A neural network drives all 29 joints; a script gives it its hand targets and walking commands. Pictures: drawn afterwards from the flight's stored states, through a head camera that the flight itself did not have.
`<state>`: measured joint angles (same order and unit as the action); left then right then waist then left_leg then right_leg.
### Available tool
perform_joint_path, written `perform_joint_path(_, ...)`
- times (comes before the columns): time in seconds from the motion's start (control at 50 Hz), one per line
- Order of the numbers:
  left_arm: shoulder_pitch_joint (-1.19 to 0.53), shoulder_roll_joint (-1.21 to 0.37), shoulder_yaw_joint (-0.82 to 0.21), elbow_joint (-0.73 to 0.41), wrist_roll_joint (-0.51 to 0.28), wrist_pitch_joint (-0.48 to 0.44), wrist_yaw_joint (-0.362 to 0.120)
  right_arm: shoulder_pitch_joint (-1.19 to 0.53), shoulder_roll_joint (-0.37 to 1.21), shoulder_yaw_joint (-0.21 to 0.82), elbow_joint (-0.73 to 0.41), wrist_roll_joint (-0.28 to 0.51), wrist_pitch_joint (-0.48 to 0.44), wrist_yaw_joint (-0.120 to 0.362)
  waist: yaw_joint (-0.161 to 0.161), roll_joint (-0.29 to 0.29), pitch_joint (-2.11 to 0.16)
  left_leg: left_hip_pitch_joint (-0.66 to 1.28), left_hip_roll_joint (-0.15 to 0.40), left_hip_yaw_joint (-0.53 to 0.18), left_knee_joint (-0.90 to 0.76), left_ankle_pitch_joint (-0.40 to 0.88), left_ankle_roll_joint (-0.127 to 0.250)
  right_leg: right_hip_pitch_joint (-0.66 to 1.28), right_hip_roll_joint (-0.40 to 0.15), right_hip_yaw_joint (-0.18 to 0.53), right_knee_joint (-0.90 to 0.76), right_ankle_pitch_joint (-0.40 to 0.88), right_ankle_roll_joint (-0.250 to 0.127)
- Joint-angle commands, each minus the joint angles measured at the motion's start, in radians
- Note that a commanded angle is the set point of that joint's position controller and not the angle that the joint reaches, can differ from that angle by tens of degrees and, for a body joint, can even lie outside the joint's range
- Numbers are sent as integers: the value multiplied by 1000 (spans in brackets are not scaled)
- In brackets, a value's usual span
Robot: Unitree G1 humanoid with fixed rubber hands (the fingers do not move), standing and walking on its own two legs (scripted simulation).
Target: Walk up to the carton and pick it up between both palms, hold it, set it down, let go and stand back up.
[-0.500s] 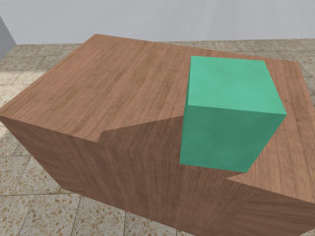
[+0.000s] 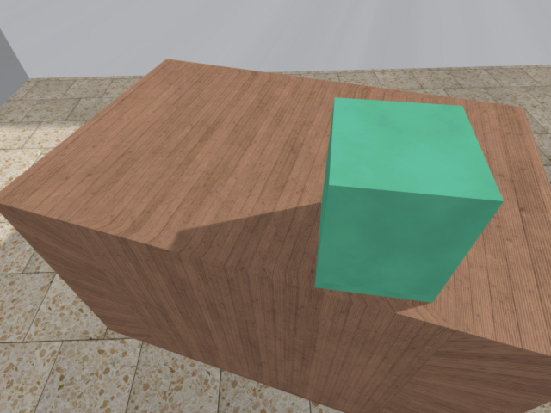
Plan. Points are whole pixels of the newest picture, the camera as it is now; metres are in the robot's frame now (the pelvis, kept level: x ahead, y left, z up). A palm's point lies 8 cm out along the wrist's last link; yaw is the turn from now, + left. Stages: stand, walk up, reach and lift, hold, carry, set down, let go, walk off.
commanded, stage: stand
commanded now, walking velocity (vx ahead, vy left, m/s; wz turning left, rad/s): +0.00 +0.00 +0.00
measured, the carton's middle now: (384, 201) +0.45 -0.14 +0.07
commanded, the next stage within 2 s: none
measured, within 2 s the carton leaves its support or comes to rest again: neither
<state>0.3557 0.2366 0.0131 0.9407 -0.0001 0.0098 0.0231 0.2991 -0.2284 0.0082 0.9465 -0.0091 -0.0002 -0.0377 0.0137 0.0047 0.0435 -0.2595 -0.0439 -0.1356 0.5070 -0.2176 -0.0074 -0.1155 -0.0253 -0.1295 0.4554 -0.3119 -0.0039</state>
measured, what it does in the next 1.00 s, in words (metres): stands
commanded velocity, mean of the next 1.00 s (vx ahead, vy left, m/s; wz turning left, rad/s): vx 0.00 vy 0.00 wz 0.00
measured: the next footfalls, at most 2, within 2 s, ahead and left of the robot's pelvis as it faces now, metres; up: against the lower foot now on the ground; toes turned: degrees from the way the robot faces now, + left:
none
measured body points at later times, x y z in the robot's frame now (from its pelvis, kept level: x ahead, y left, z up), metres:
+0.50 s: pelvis +0.00 +0.00 +0.00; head +0.01 +0.00 +0.45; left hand +0.00 +0.25 -0.15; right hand +0.04 -0.25 -0.14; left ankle +0.04 +0.12 -0.74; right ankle -0.04 -0.11 -0.74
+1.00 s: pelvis +0.00 +0.00 +0.00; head +0.01 +0.01 +0.45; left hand -0.01 +0.25 -0.15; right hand +0.02 -0.25 -0.15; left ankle +0.04 +0.12 -0.74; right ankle -0.04 -0.11 -0.74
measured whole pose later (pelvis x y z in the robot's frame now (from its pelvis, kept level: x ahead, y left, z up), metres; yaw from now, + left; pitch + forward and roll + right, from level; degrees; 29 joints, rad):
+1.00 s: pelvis +0.00 +0.00 +0.00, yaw -1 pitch -1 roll -1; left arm 0.36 0.22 0.01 0.98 0.00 0.00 0.03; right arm 0.29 -0.21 0.01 0.99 -0.01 0.00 -0.04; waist 0.01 0.00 0.04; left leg -0.25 -0.04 -0.12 0.48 -0.20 -0.01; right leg -0.12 -0.02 -0.12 0.44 -0.30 0.00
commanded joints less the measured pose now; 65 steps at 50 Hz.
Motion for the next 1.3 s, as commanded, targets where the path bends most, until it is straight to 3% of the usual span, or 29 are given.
perform_joint_path(0.0, 80, 126, 31, -29, 1, -10, 9, 47, -117, -32, -37, 2, -14, -8, 3, 14, 33, -34, 86, -85, -90, 163, 23, -21, -99, 90, -99, 67, -24)
perform_joint_path(0.04, 73, 115, 25, -24, 0, -10, 7, 36, -131, -36, -40, 2, -12, -9, 1, -7, 42, -30, 86, -80, -84, 147, 23, -40, -105, 97, -107, 56, -24)
perform_joint_path(0.14, 73, 128, 27, -27, -3, -16, 8, 36, -116, -31, -35, -2, -12, -9, 0, 24, 14, -8, 81, -65, -69, 177, 17, -30, -107, 108, -109, 89, -30)
perform_joint_path(0.2, 79, 110, 26, -23, -3, -12, 7, 44, -121, -33, -26, 1, -12, -8, 4, -7, 30, -20, 82, -64, -88, 155, 16, -29, -102, 98, -110, 73, -22)
perform_joint_path(0.24, 79, 123, 28, -21, -3, -13, 9, 43, -116, -33, -25, 3, -13, -9, -3, 20, 7, -20, 80, -67, -78, 170, 19, -14, -106, 105, -110, 95, -29)
perform_joint_path(0.32, 75, 116, 25, -14, -3, -17, 10, 40, -124, -36, -21, -1, -16, -9, -3, -12, 17, -4, 87, -65, -69, 214, 20, -18, -107, 96, -107, 122, -26)
perform_joint_path(0.34, 88, 114, 28, -9, -3, -17, 12, 44, -111, -31, -18, 1, -16, -10, 3, 12, 16, -5, 85, -63, -60, 242, 23, -8, -108, 98, -105, 141, -30)
perform_joint_path(0.42, 88, 119, 30, -11, -2, -14, 12, 40, -108, -30, -14, 3, -13, -11, 0, -5, -2, -2, 84, -54, -61, 208, 18, -8, -109, 102, -108, 121, -37)
perform_joint_path(0.48, 81, 102, 25, -14, -1, -15, 11, 20, -117, -32, -12, 2, -11, -13, 6, 19, 20, -13, 82, -47, -56, 213, 14, -18, -112, 105, -110, 140, -35)
perform_joint_path(0.56, 68, 107, 26, -15, -2, -16, 11, 46, -100, -29, -9, 2, -11, -12, -8, -33, 35, -20, 80, -50, -63, 183, 10, -27, -114, 110, -122, 109, -38)
perform_joint_path(0.58, 77, 101, 27, -12, -1, -15, 12, 41, -108, -30, -9, 2, -12, -11, 0, 6, 39, -19, 83, -49, -67, 194, 13, -28, -111, 108, -115, 104, -33)
perform_joint_path(0.66, 77, 119, 27, -7, -2, -15, 13, 41, -102, -30, -4, 1, -12, -11, -3, -5, 54, -19, 84, -57, -77, 207, 15, -35, -107, 99, -116, 105, -32)
perform_joint_path(0.74, 89, 100, 24, -7, -3, -14, 13, 32, -102, -28, -5, 2, -14, -12, 4, 31, 39, -16, 83, -59, -90, 186, 16, -16, -101, 103, -116, 95, -25)
perform_joint_path(0.8, 75, 100, 21, -3, 0, -13, 13, 32, -96, -29, 1, 2, -9, -12, -3, -3, 72, -35, 77, -52, -94, 115, 10, -49, -107, 112, -136, 58, -28)
perform_joint_path(0.84, 83, 107, 26, -1, -5, -15, 13, 36, -100, -31, 2, 1, -13, -10, -2, 25, 27, -19, 81, -61, -105, 111, 13, -28, -99, 111, -126, 52, -27)
perform_joint_path(0.96, 86, 92, 23, 10, -3, -16, 11, 31, -102, -33, 3, 1, -11, -13, -1, -5, 53, -30, 87, -58, -110, 91, 18, -49, -97, 111, -130, 50, -23)
perform_joint_path(0.98, 88, 89, 26, 14, -3, -16, 12, 30, -97, -33, 7, 2, -11, -12, 0, 19, 49, -42, 83, -60, -112, 89, 16, -39, -100, 119, -131, 53, -24)
perform_joint_path(1.14, 89, 102, 31, 18, -1, -19, 14, 25, -98, -30, 19, 0, -17, -13, 3, 21, 21, -18, 86, -57, -109, 120, 17, -20, -99, 115, -121, 80, -20)
perform_joint_path(1.22, 76, 89, 24, 24, -5, -20, 16, 45, -88, -29, 31, 4, -18, -11, -4, -21, 33, -8, 86, -42, -93, 175, 18, -37, -103, 112, -127, 96, -22)
perform_joint_path(1.28, 80, 93, 27, 27, -4, -19, 17, 37, -81, -26, 32, 3, -16, -13, -3, 10, 37, 3, 91, -48, -111, 171, 18, -37, -100, 115, -118, 98, -17)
